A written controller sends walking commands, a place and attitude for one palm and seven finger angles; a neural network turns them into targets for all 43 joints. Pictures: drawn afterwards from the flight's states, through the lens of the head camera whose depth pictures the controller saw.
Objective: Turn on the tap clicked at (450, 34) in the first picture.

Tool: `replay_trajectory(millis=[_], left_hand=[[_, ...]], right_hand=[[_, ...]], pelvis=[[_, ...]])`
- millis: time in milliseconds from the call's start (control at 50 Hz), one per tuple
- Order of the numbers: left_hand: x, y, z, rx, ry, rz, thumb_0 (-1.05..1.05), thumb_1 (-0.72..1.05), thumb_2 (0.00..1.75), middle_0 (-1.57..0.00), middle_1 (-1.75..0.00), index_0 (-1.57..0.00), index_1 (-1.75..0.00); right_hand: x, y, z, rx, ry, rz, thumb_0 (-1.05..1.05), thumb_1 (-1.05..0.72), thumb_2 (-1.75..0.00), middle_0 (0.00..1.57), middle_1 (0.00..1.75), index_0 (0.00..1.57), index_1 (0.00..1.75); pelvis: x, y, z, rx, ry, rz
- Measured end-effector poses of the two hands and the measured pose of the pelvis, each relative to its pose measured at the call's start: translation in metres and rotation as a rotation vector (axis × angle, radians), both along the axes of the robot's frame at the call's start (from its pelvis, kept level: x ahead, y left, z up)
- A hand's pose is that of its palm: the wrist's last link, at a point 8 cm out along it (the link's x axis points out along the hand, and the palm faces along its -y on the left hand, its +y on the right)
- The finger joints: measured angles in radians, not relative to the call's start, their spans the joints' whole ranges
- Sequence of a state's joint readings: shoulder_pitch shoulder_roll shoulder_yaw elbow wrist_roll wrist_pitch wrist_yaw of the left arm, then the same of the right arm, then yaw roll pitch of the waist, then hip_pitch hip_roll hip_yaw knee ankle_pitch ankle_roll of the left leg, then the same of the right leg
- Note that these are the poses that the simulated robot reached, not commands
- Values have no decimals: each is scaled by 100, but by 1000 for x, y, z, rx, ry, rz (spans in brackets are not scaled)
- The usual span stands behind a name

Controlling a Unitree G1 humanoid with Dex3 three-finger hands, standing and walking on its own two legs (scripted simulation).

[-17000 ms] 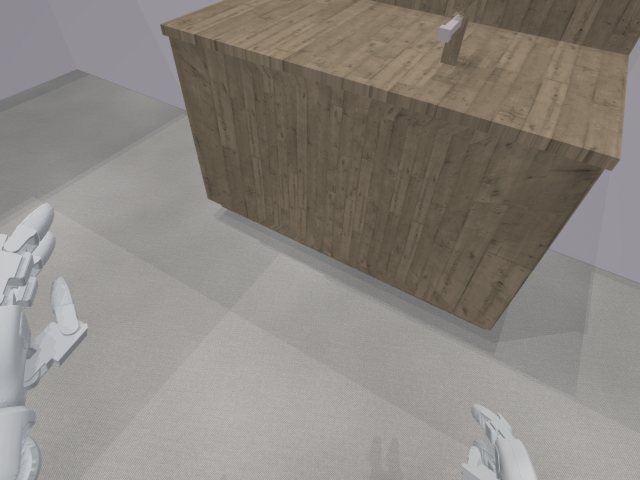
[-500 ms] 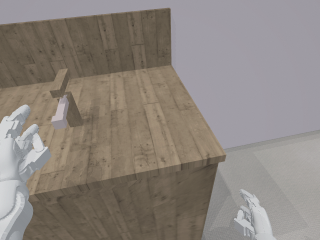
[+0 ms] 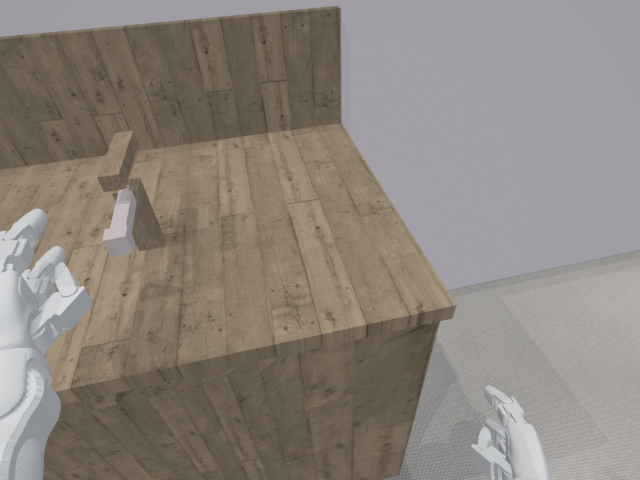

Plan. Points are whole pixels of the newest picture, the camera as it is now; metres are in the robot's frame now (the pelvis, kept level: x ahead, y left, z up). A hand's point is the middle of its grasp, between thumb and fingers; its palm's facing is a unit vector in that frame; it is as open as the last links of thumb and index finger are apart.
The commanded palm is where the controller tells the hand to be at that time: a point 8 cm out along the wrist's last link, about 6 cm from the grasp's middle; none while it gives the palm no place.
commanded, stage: reach beside the lever's end, fingers flat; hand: left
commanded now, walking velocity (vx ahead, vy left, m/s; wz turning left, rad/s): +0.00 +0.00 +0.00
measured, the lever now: (119, 241) +0.34 +0.32 +0.15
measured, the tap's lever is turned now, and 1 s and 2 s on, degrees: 3 3 3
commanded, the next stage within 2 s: push the lever round in 1.50 s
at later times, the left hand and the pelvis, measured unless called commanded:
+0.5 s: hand (82, 274) +0.25 +0.31 +0.18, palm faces +0.57 -0.82 -0.10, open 7.6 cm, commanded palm +0.21 +0.35 +0.17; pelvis +0.00 +0.01 +0.00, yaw +0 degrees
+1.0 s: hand (75, 265) +0.28 +0.34 +0.16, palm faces +0.57 -0.81 -0.11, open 7.8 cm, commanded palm +0.24 +0.38 +0.16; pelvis +0.01 +0.02 +0.00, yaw -1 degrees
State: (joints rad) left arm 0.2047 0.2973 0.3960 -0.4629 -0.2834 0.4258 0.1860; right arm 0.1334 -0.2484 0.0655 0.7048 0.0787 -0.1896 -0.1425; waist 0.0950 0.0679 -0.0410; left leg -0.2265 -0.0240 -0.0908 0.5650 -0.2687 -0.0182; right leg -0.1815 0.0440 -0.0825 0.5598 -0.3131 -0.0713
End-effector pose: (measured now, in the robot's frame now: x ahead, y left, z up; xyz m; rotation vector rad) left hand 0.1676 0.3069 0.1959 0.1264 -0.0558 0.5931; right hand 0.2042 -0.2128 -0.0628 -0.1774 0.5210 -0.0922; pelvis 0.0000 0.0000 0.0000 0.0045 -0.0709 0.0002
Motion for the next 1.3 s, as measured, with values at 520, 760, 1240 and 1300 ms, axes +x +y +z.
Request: replay_trajectory(millis=[520,760,1240,1300], left_hand=[[41,33,-13,-20,25,9,2,90,90,-17,-22,-18,-22],[50,59,-25,-33,66,58,2,90,90,-17,-19,-17,-19],[77,76,-33,-28,64,44,2,90,90,-15,-15,-15,-15],[80,72,-32,-28,54,22,2,90,90,-15,-15,-15,-15]], right_hand=[[-11,7,-6,-26,64,-25,1,-90,-90,21,30,20,30],[-18,-1,-9,-36,110,-57,1,-90,-90,21,30,20,30],[-39,-11,-19,-46,160,-84,1,-90,-90,21,30,20,30],[-42,-12,-20,-46,166,-89,1,-90,-90,21,30,20,30]], pelvis=[[0,14,3,-2,19,-7],[6,15,3,-5,35,-15],[4,16,3,-8,62,-12],[5,16,3,-7,65,-14]])
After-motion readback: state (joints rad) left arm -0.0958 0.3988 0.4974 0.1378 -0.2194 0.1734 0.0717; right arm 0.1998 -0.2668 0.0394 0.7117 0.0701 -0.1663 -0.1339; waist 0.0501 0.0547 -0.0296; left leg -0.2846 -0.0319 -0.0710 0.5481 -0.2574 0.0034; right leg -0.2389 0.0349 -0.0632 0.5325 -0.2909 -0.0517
